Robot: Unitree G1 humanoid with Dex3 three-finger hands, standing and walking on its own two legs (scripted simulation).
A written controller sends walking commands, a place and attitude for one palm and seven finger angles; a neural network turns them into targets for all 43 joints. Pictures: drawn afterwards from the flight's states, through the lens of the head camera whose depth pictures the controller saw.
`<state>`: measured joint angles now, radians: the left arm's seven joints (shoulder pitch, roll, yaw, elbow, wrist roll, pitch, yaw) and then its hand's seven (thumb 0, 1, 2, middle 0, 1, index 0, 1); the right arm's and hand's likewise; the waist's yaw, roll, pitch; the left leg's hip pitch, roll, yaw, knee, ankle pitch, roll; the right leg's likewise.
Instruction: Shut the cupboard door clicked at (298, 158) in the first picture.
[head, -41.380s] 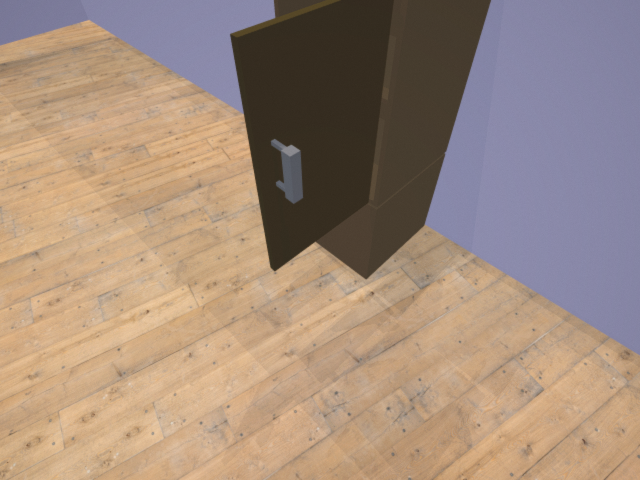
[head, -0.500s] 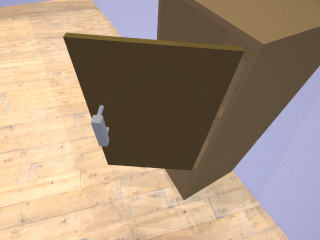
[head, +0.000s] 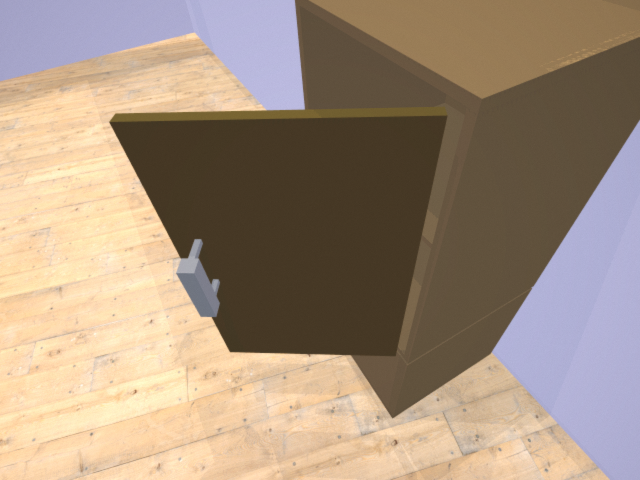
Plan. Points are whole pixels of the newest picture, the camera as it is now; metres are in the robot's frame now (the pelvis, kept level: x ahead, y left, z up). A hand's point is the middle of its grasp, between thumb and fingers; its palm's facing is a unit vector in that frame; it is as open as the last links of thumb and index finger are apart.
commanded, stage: come to a stop and stand still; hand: left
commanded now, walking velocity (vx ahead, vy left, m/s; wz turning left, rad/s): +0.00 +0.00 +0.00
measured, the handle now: (203, 277) +0.40 +0.22 -0.01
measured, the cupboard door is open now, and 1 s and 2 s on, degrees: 58 58 58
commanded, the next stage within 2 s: look again from close up in 0.42 s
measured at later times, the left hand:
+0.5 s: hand out of the picture +0.05 +0.16 -0.16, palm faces +0.02 -0.97 -0.23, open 7.3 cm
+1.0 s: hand out of the picture +0.01 +0.16 -0.17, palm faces +0.04 -0.98 -0.20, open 7.3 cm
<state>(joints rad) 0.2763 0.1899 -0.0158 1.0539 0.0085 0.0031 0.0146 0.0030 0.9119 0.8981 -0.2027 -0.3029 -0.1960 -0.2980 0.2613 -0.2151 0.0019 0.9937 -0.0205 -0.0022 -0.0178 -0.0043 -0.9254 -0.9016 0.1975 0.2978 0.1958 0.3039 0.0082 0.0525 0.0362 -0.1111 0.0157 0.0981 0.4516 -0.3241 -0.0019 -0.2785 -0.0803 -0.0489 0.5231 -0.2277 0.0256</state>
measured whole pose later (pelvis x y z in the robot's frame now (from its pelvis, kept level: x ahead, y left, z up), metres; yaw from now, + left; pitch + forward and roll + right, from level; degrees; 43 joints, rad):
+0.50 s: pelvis +0.01 -0.02 +0.00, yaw +1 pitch +0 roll +1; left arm 0.20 0.17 0.00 1.10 0.00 -0.01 0.02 0.00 0.93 0.90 -0.20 -0.30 -0.20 -0.30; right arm 0.29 -0.14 0.01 1.11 -0.02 -0.01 -0.03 0.00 -0.91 -0.90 0.20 0.30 0.19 0.30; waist -0.01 0.03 0.06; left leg -0.08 0.05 0.07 0.40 -0.31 -0.04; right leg -0.25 -0.04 -0.08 0.49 -0.23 -0.01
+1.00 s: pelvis +0.01 -0.02 +0.00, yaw +1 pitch -1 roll +0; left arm 0.25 0.16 0.00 1.12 0.01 -0.01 0.03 0.00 0.92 0.90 -0.20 -0.30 -0.20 -0.30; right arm 0.28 -0.13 0.01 1.12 -0.02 -0.02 -0.03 0.00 -0.91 -0.90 0.20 0.30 0.19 0.30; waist 0.01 0.01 0.06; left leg -0.07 0.05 0.07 0.39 -0.30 -0.03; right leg -0.23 -0.05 -0.08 0.46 -0.22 0.00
